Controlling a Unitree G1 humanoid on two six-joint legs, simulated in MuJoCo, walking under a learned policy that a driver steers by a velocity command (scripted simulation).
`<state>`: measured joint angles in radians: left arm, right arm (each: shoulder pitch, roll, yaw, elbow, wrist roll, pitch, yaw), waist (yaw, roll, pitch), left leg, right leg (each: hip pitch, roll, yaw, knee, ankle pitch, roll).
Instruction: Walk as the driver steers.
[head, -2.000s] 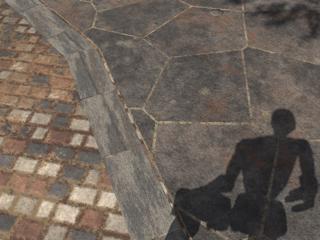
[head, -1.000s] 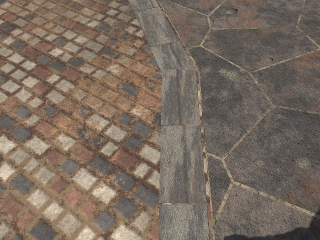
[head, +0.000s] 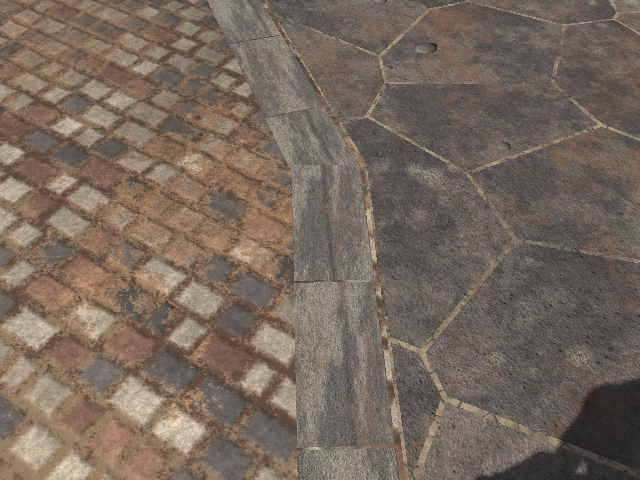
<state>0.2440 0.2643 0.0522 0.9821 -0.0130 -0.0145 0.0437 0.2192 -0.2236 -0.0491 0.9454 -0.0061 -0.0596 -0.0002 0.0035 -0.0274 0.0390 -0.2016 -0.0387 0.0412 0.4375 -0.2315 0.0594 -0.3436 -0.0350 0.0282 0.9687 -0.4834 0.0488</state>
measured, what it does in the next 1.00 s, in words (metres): steps on the spot: right foot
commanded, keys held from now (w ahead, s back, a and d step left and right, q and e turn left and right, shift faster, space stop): no key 0.92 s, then w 0.08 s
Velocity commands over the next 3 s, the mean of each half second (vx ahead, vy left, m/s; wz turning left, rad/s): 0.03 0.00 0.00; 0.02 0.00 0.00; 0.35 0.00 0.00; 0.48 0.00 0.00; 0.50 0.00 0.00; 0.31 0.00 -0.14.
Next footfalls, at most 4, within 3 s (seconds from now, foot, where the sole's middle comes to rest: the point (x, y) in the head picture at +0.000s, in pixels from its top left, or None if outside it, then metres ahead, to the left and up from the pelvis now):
0.14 right None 0.07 -0.15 -0.78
1.68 left None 0.48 0.07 -0.78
2.24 right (399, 353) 0.79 -0.17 -0.78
2.78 left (302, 253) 1.09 0.06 -0.78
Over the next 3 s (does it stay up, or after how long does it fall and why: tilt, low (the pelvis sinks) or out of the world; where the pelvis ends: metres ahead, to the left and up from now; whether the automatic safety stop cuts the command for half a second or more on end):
stays up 0.96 -0.03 0.00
